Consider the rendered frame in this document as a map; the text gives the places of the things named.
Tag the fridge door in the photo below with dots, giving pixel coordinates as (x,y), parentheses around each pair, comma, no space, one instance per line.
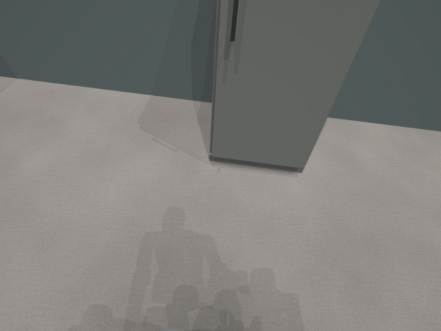
(278,80)

